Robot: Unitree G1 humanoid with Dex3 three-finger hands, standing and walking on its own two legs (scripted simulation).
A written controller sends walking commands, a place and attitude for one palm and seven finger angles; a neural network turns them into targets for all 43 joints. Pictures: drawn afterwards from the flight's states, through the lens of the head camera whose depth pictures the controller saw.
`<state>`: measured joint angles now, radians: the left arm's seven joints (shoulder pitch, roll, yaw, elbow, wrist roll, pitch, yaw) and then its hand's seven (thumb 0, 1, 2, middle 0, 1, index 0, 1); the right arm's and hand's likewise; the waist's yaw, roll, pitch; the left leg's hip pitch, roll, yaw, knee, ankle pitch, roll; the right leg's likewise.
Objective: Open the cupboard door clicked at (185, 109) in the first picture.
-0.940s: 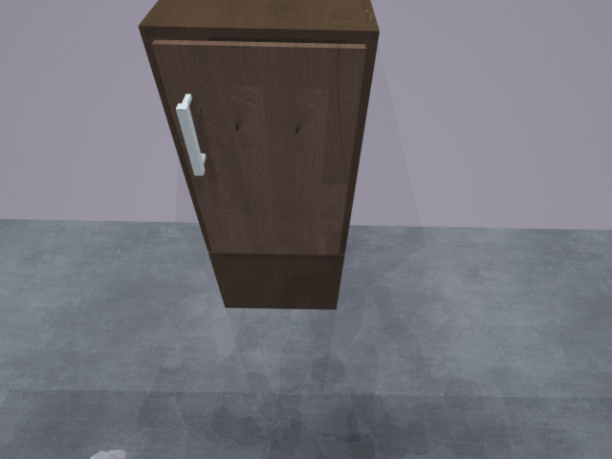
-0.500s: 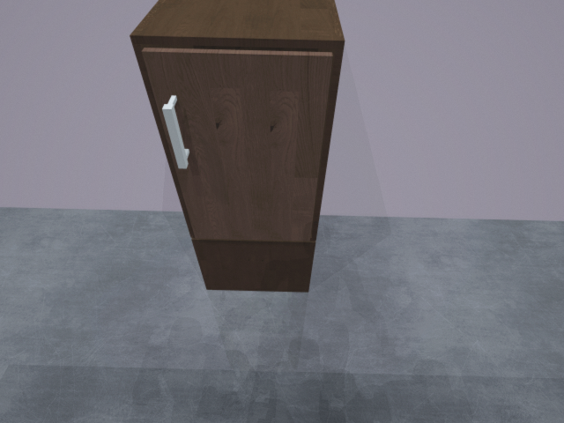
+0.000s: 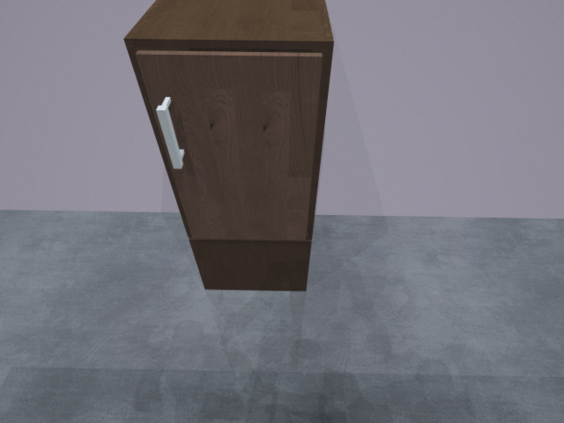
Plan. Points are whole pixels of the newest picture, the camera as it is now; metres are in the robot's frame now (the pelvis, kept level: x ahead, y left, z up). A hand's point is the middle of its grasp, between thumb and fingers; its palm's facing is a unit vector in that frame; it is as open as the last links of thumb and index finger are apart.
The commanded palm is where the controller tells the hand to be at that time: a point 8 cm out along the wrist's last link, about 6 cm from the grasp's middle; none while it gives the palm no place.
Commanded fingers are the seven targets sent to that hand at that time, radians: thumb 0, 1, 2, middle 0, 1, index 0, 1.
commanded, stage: stand and wait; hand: left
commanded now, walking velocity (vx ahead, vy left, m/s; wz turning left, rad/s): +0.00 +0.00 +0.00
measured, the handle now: (172, 134) +0.69 +0.29 +0.02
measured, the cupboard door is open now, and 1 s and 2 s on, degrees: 0 0 0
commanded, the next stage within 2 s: look at it before walking up in 0.08 s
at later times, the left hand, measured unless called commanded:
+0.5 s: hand out of the picture +0.06 +0.23 -0.16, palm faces -0.01 -0.95 -0.31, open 7.3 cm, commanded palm none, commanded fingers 0.00 0.90 0.90 -0.20 -0.30 -0.20 -0.30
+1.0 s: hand out of the picture +0.06 +0.23 -0.17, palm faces +0.01 -0.96 -0.28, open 7.3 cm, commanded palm none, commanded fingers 0.00 0.90 0.90 -0.20 -0.30 -0.20 -0.30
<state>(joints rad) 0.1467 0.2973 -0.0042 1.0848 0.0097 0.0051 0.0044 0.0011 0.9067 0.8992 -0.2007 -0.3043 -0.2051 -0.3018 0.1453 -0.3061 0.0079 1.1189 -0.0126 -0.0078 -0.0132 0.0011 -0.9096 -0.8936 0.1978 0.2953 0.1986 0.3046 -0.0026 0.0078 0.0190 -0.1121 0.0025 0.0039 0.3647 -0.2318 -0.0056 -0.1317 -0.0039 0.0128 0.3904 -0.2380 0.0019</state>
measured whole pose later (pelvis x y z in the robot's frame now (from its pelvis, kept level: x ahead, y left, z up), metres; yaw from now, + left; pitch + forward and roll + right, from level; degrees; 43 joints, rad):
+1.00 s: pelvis +0.01 +0.00 +0.00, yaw +1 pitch -1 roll -1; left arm 0.19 0.27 0.00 1.08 0.02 0.01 0.00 0.00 0.91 0.90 -0.20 -0.30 -0.20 -0.30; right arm 0.19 -0.29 0.01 1.12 -0.02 0.00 -0.01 0.00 -0.91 -0.89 0.20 0.30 0.20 0.30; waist 0.01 0.02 -0.01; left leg -0.14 0.01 -0.01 0.45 -0.29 0.00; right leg -0.13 0.00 0.00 0.41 -0.27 0.00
